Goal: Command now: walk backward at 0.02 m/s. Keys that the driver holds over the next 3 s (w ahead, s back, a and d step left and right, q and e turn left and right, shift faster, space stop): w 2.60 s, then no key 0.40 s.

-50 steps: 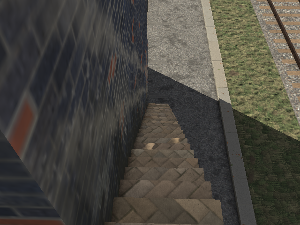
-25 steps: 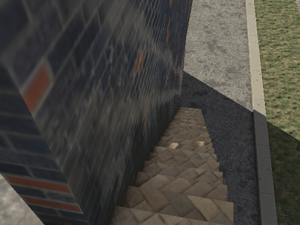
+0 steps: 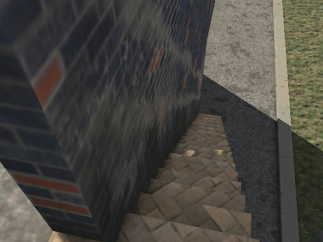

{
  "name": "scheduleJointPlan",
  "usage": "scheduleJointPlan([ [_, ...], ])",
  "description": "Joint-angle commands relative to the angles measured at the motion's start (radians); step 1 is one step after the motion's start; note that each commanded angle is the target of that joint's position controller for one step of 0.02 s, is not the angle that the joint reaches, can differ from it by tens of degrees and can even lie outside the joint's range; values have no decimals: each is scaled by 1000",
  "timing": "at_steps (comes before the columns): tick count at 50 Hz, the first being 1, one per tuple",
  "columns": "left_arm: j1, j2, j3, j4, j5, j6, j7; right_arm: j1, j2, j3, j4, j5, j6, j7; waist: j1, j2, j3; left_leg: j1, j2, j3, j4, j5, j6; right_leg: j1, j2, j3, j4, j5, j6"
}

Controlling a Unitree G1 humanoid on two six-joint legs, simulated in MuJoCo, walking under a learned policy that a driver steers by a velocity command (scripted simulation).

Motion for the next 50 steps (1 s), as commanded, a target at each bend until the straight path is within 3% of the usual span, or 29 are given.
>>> scheduleJointPlan([
  [1,-39,102,23,-65,-1,-16,1,-36,-86,-16,-36,-1,-11,-5,-9,-13,-81,-16,23,-4,-66,80,22,68,-150,188,-160,190,30],
  [27,10,114,27,25,1,-9,6,-27,-105,-6,112,-8,-7,-8,-14,-9,-78,-13,29,40,-76,115,34,111,-120,168,-159,295,12],
  [30,11,116,28,32,4,-8,7,-30,-113,-4,122,-14,-6,-6,-15,-14,-79,-14,31,44,-69,108,35,113,-118,174,-158,291,9],
  [35,14,130,35,40,7,-7,8,-32,-119,-3,136,-9,-11,-8,-14,2,-75,-11,36,46,-69,119,31,111,-118,179,-153,315,4],
  [50,16,135,37,77,2,-4,8,-33,-138,0,167,-11,-11,-6,-8,-2,-62,-6,39,53,-84,109,44,120,-106,178,-159,288,6],
])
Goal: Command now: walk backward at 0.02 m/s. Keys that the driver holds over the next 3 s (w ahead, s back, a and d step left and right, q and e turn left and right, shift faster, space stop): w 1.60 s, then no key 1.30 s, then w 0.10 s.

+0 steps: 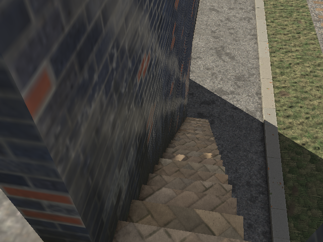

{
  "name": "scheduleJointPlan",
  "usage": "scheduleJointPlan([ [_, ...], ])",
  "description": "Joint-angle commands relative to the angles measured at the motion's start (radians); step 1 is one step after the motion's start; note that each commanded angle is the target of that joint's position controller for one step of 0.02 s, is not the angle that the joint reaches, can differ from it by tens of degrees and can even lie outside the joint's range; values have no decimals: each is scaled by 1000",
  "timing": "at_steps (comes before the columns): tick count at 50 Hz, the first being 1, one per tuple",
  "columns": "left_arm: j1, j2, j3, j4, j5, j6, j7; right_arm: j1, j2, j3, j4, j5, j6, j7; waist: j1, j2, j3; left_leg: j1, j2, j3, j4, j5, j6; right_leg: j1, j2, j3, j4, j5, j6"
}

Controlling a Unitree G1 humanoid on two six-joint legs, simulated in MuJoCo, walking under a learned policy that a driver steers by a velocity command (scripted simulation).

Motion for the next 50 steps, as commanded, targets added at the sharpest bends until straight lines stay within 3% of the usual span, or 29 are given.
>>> scheduleJointPlan([
  [1,-6,109,22,-43,-2,-12,2,-27,-109,-17,-36,0,-10,-1,0,-5,-52,-47,14,8,-64,121,34,79,-127,137,-102,263,-3],
  [22,-2,111,19,2,-3,-12,5,-5,-126,-20,2,-1,-10,2,4,-3,-39,-46,16,14,-78,118,54,86,-117,133,-105,250,1],
  [50,11,97,18,48,-4,-15,8,32,-118,-25,40,-2,-13,9,10,-3,-25,-49,11,10,-90,101,76,72,-111,125,-99,214,11],
])
Over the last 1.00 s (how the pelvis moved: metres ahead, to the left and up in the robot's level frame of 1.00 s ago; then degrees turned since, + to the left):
0.01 0.01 0.00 -2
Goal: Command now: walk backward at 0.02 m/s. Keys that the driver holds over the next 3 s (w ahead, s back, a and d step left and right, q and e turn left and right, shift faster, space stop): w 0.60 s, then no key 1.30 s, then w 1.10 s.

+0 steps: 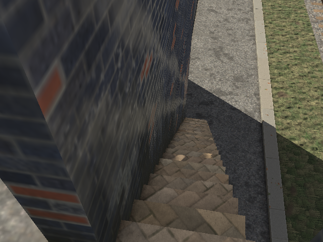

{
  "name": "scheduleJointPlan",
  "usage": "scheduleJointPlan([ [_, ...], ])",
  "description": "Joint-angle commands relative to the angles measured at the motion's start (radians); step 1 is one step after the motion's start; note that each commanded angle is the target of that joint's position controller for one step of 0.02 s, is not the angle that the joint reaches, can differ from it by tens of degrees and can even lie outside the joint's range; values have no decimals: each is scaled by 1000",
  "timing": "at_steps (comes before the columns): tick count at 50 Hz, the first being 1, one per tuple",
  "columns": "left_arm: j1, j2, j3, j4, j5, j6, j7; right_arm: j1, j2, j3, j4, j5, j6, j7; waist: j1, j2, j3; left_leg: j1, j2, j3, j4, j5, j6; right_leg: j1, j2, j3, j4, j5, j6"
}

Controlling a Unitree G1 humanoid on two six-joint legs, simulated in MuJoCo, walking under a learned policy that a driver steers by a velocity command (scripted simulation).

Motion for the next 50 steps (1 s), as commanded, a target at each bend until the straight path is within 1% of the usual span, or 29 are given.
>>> scheduleJointPlan([
  [1,7,103,19,-36,-1,-11,2,-4,-111,-17,-27,1,-9,-1,1,-4,-33,-57,28,-18,-90,98,41,61,-90,100,-82,194,-24],
  [19,13,89,21,-19,1,-11,5,13,-101,-23,-19,1,-14,3,7,-3,-28,-61,24,-31,-88,87,56,37,-89,93,-64,165,-15],
  [20,17,92,21,-17,-2,-10,5,14,-98,-24,-19,7,-14,1,10,1,-24,-59,21,-30,-97,92,58,35,-87,85,-68,165,-15],
  [24,17,85,20,-13,0,-10,6,14,-98,-26,-21,5,-13,2,9,-3,-26,-51,19,-32,-102,90,61,34,-86,83,-67,159,-13],
  [25,13,85,22,-13,1,-9,4,11,-97,-28,-25,10,-18,2,16,-11,-22,-47,20,-35,-101,92,64,31,-80,69,-61,158,-11],
  [27,18,83,22,-10,1,-9,5,9,-99,-31,-28,9,-21,2,16,-1,-24,-45,19,-36,-102,88,66,29,-81,70,-60,161,-10],
  [30,17,80,22,-7,0,-9,6,14,-95,-33,-30,8,-22,2,15,-2,-22,-43,17,-38,-102,81,67,24,-83,69,-60,157,-9],
  [31,42,122,39,-36,61,-8,31,57,-157,-55,-47,-58,-20,-33,22,-26,-33,-86,48,-131,-76,-417,150,-40,-135,163,-67,-470,-88],
  [32,46,116,36,-36,66,-19,60,49,-144,-60,-56,-58,-29,-60,21,-35,68,-132,52,-156,-107,-382,165,-115,-162,209,-122,-456,-111],
  [33,45,108,33,-34,58,-26,77,46,-116,-59,-65,-50,-38,-71,23,-30,63,-111,43,-144,-112,-315,166,-95,-176,223,-155,-392,-125],
  [34,32,75,22,-43,43,-28,84,30,-67,-51,-81,-35,-46,-70,26,-39,27,-87,31,-116,-101,-265,160,-47,-192,232,-180,-347,-136],
  [35,14,78,23,-47,13,-21,91,49,-60,-59,-92,-15,-65,-51,-6,-15,13,-11,58,-133,-117,-234,193,-72,-164,192,-137,-228,-128],
  [36,-49,63,17,-71,11,-19,90,70,-69,-65,-91,-13,-71,-46,-32,29,23,53,90,-197,-155,-185,228,-143,-125,145,-58,-108,-103],
  [37,-96,57,19,-93,8,-16,92,136,-108,-75,-78,-18,-70,-45,-64,85,-3,156,166,-321,-210,-62,284,-237,-73,81,74,-39,-51],
  [38,-102,51,20,-101,9,-12,95,208,-115,-69,-64,-19,-67,-47,-84,135,-26,238,262,-458,-252,40,350,-326,-45,52,196,-106,0],
  [39,-94,59,25,-102,25,-12,104,283,-135,-74,-39,-29,-62,-59,-114,184,1,283,345,-551,-288,47,398,-433,-48,74,341,-296,22],
  [40,-125,66,27,-106,36,-9,115,318,-143,-80,-32,-37,-66,-80,-145,182,20,304,384,-567,-311,72,395,-513,-78,118,530,-396,32],
  [41,-147,70,30,-114,49,-7,119,292,-143,-84,-43,-32,-75,-93,-129,147,10,291,359,-511,-313,86,345,-522,-100,140,632,-419,38],
  [42,-162,38,21,-127,46,-10,113,105,-102,-68,-92,-3,-85,-98,-44,98,-3,187,290,-381,-206,380,262,-433,-125,160,613,-414,54],
  [43,-92,3,13,-119,42,-25,87,-60,-65,-47,-124,33,-83,-86,74,9,-47,89,172,-201,-99,464,146,-249,-154,120,343,-264,60],
  [44,30,-43,2,-54,-5,-41,48,-239,-73,-27,-162,37,-61,-59,179,-55,-61,-127,53,-42,-13,416,63,56,-118,-3,15,264,64],
  [45,74,-14,2,-6,-45,-57,24,-187,-124,-37,-167,-13,-26,-16,130,5,-44,-324,30,-32,-70,320,80,276,-24,-66,48,416,94],
  [46,150,30,6,2,-45,-63,10,-76,-104,-28,-120,-32,-10,15,128,20,-46,-371,34,-28,-29,237,57,363,-46,-15,44,524,93],
  [47,91,175,10,-30,-39,-75,7,236,-34,-28,-53,6,-13,33,-30,-170,-77,-206,-1,1,27,-27,-39,252,-223,200,18,981,-39],
  [48,13,185,7,-42,-26,-71,-3,301,-6,-12,-25,26,-13,29,-86,-112,-80,-46,24,18,27,-52,-56,113,-227,170,34,955,-74],
  [49,-47,168,8,-49,-21,-59,-14,207,-35,-16,-35,26,-3,9,-63,-67,-52,-43,-6,36,65,39,-61,77,-174,133,31,764,-36],
  [50,-56,157,6,-60,-25,-53,-15,162,-63,-20,-47,12,3,0,-44,-52,-67,-84,-10,31,76,63,-47,115,-144,123,29,644,-13],
])
Over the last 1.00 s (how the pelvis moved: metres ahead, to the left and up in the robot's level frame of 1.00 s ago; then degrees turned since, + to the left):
-0.01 0.02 0.00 -1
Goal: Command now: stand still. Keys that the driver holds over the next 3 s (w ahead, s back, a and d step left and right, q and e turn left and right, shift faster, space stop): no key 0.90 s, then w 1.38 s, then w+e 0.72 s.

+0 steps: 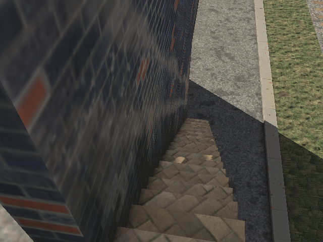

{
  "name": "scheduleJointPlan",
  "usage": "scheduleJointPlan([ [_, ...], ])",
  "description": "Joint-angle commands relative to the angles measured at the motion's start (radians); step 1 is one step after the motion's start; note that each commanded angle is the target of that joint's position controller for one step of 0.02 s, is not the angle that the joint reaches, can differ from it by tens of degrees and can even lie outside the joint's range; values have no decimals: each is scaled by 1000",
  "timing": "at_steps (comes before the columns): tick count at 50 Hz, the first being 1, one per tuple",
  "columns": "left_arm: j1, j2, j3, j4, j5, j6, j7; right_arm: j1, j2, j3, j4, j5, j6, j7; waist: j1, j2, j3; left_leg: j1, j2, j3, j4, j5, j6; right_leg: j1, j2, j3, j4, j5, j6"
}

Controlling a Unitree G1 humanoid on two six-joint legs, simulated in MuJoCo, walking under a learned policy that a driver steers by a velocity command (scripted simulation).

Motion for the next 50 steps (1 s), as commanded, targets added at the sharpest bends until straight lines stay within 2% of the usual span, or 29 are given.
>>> scheduleJointPlan([
  [1,19,161,27,-32,-7,4,-17,71,-109,-14,-10,-8,17,-7,-7,-73,-73,-133,-25,66,-11,129,9,215,-88,114,-109,640,-41],
  [4,25,161,33,-37,-1,6,-10,31,-90,-4,-20,0,13,-10,6,-45,-55,-140,-3,63,-29,107,2,171,-86,118,-126,505,-37],
  [5,24,157,32,-34,-8,2,-6,31,-87,-1,-12,-7,14,-11,5,-54,-55,-137,4,62,-32,109,0,162,-77,116,-132,455,-30],
  [6,51,145,32,-27,-6,5,0,59,-88,0,7,-11,19,-11,13,-49,-49,-132,6,63,-44,56,4,149,-84,134,-183,243,-34],
  [7,41,138,30,-29,-7,6,3,48,-86,0,7,-16,22,-12,13,-50,-19,-129,10,61,-51,59,3,116,-82,145,-209,134,-34],
  [8,27,134,28,-34,-8,7,5,35,-87,-1,6,-17,21,-12,9,-45,-13,-118,12,61,-59,79,2,101,-77,145,-215,114,-32],
  [12,32,146,32,-45,-6,5,12,16,-100,1,9,-8,4,-9,9,-10,-62,-100,16,61,-73,187,14,162,-49,88,-135,411,-30],
  [14,60,153,36,-37,-5,5,15,18,-116,0,17,-7,2,-7,19,-3,-67,-110,18,59,-76,216,23,185,-40,69,-113,469,-27],
  [25,89,156,40,-20,-8,13,13,20,-131,-7,35,-10,6,-4,24,12,-27,-95,23,53,-119,176,42,137,-23,49,-132,324,-13],
  [26,98,149,39,-19,0,16,11,12,-133,-8,30,-3,5,-2,28,19,-23,-95,18,52,-120,178,44,137,-25,50,-136,323,-16],
  [43,127,147,35,-5,-2,22,16,9,-131,-23,33,-5,3,4,27,8,-2,-67,12,42,-158,165,65,125,-26,40,-160,267,0],
  [44,112,139,33,-18,3,23,12,7,-157,-27,33,5,-2,-3,31,10,-3,-67,9,54,-148,157,60,122,-38,50,-167,281,-7],
  [45,106,145,34,-19,2,23,11,8,-144,-24,34,5,-4,-5,28,-1,-7,-68,10,53,-150,157,58,126,-38,50,-166,284,-8],
  [46,129,145,36,-12,4,26,12,32,-137,-22,44,2,0,-7,30,4,-2,-68,12,47,-170,71,63,125,-40,54,-188,180,-10],
  [48,162,181,57,-16,23,31,34,48,-193,-44,41,-21,4,-22,42,-1,69,-114,22,9,-205,-201,119,71,-48,83,-239,-222,-45],
  [49,150,177,60,-32,35,32,46,41,-207,-55,29,-34,-3,-33,38,-8,100,-115,36,-25,-219,-275,155,26,-63,113,-267,-318,-74],
  [50,146,167,59,-36,37,32,62,37,-163,-53,19,-53,-10,-38,25,-7,105,-88,51,-67,-242,-280,191,7,-68,124,-275,-328,-89],
])
Over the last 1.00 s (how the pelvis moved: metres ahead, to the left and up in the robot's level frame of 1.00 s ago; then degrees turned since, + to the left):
0.04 -0.02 -0.01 2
